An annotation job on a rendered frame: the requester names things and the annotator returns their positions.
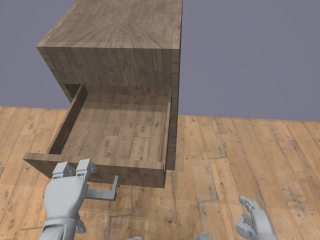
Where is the drawer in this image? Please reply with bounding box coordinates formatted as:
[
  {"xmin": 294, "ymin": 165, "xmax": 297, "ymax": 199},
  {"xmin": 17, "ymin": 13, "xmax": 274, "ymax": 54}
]
[{"xmin": 23, "ymin": 84, "xmax": 172, "ymax": 189}]

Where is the handle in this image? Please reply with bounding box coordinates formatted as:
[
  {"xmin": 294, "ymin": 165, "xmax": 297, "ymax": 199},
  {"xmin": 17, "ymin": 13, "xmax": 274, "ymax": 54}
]
[{"xmin": 85, "ymin": 175, "xmax": 119, "ymax": 202}]

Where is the robot right hand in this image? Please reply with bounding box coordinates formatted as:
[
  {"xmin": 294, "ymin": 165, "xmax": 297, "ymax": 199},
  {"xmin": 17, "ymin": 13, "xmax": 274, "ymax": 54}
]
[{"xmin": 235, "ymin": 196, "xmax": 274, "ymax": 240}]

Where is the robot left forearm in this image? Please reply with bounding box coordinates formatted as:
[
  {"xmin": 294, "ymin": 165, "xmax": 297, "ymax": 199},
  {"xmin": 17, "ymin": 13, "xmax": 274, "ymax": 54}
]
[{"xmin": 38, "ymin": 217, "xmax": 77, "ymax": 240}]

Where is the cabinet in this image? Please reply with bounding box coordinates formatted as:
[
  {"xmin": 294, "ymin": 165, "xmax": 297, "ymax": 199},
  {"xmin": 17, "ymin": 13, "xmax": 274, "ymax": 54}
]
[{"xmin": 36, "ymin": 0, "xmax": 183, "ymax": 171}]

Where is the right robot shin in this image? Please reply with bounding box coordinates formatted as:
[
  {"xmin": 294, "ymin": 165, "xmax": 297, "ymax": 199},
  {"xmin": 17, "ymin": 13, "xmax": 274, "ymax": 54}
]
[{"xmin": 198, "ymin": 232, "xmax": 208, "ymax": 237}]

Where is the robot left hand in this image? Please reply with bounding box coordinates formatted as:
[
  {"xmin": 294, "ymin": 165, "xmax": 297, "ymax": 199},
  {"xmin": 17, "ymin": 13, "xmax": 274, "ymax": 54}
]
[{"xmin": 43, "ymin": 158, "xmax": 97, "ymax": 234}]

